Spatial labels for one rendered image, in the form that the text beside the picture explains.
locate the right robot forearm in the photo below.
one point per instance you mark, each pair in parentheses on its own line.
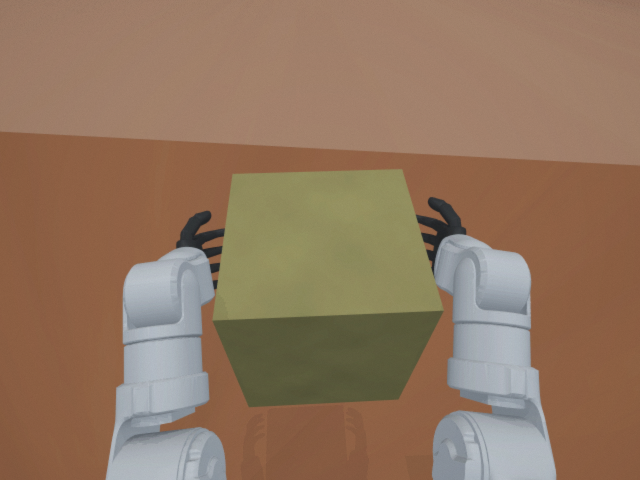
(491,360)

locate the left robot hand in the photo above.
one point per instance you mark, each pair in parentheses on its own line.
(189,239)

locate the left robot upper arm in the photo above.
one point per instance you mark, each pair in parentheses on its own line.
(184,454)

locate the carton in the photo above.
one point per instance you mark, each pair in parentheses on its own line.
(325,291)

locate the right robot hand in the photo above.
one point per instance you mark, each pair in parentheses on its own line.
(443,230)

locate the left robot forearm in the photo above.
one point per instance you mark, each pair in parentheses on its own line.
(162,325)

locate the right robot upper arm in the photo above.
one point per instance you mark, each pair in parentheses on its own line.
(483,446)

